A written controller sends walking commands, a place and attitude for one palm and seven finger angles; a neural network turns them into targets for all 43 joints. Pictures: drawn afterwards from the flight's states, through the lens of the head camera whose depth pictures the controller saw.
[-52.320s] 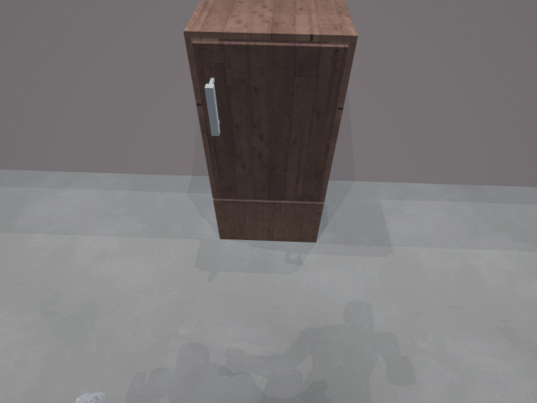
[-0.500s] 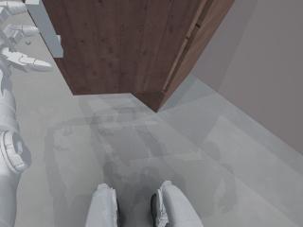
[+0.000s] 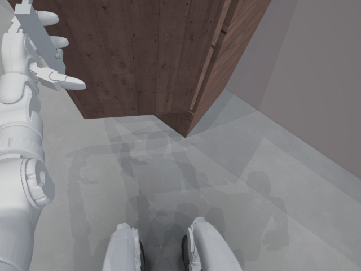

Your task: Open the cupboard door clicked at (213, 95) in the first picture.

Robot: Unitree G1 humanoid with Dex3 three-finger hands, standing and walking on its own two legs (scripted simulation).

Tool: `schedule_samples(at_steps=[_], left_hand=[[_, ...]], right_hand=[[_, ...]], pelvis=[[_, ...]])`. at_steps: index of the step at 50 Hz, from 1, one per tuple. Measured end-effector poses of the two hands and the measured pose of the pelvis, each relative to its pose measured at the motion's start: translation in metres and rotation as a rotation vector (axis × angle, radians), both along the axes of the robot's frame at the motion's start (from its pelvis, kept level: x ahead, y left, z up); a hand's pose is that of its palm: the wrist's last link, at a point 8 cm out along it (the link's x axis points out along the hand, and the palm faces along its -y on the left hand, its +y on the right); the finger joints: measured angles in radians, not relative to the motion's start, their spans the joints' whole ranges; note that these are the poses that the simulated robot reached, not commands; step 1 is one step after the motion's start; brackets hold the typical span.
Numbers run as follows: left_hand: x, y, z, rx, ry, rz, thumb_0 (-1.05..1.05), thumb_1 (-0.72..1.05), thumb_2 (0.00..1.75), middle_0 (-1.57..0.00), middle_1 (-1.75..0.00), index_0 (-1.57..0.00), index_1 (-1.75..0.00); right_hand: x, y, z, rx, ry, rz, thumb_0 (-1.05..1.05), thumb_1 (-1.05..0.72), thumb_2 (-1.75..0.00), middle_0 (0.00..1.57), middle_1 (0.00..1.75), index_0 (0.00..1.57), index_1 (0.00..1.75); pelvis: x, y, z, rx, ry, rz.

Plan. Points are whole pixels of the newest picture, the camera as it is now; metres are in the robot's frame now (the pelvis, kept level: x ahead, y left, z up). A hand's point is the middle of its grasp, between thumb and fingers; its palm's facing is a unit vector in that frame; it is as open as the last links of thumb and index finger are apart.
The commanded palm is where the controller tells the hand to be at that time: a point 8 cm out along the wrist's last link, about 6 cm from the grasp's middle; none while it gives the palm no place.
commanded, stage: slide the fingers in behind the handle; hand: left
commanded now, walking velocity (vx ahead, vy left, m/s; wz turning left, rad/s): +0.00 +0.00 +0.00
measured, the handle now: (45, 36) +0.59 +0.22 +0.07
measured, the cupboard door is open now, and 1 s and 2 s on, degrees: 44 44 65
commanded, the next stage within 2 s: close the thumb around the handle in 0.52 s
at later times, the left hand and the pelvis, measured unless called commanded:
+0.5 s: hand (57, 56) +0.54 +0.19 +0.07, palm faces +0.04 -1.00 -0.03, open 14.0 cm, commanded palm +0.53 +0.22 +0.06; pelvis +0.00 +0.00 +0.00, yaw +1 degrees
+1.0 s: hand (58, 55) +0.55 +0.19 +0.06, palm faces +0.04 -1.00 -0.03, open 9.9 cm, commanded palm +0.53 +0.22 +0.06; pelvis +0.00 +0.00 +0.00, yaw +0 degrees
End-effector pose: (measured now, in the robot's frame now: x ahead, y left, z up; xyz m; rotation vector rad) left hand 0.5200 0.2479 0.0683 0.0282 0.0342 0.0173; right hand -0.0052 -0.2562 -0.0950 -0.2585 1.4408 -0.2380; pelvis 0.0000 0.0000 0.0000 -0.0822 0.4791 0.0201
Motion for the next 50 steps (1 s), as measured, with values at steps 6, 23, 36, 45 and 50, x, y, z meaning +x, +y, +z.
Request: schedule_samples(at_steps=[6,23,36,45,50], left_hand=[[0.000,-0.001,0.000,0.004,0.012,0.025,-0.01,-0.49,0.30,-0.30,-1.20,-0.29,-1.20],[-0.001,0.000,0.000,0.000,0.002,0.020,-0.01,-0.49,0.30,-0.30,-1.20,-0.29,-1.22],[0.001,-0.001,-0.002,-0.002,0.000,0.016,-0.01,-0.46,0.31,-0.30,-1.21,-0.30,-1.22],[0.002,0.000,-0.002,0.002,0.008,0.017,-0.01,-0.15,0.45,-0.32,-1.24,-0.32,-1.24],[0.004,0.000,-0.003,0.000,0.004,0.018,0.00,0.10,0.56,-0.34,-1.27,-0.34,-1.26]], right_hand=[[-0.010,0.001,-0.002,0.017,0.023,-0.011,0.00,-0.91,-0.90,0.21,0.30,0.20,0.30],[-0.013,-0.010,0.004,-0.024,0.036,-0.003,0.00,-0.91,-0.90,0.21,0.30,0.20,0.30],[-0.008,-0.002,0.002,-0.015,0.028,0.007,0.00,-0.91,-0.90,0.21,0.30,0.20,0.30],[-0.011,0.004,0.000,-0.005,0.031,0.003,0.00,-0.91,-0.90,0.21,0.30,0.20,0.30],[-0.015,0.004,0.000,-0.007,0.041,0.001,0.00,-0.91,-0.90,0.21,0.30,0.20,0.30]], pelvis=[[-0.001,-0.003,-0.001,0.005,0.001,-0.001],[-0.002,-0.003,-0.001,0.001,0.005,0.007],[-0.003,0.001,-0.001,-0.002,0.009,0.010],[-0.003,0.004,-0.002,-0.004,0.010,0.009],[-0.003,0.004,-0.003,-0.005,0.013,0.009]])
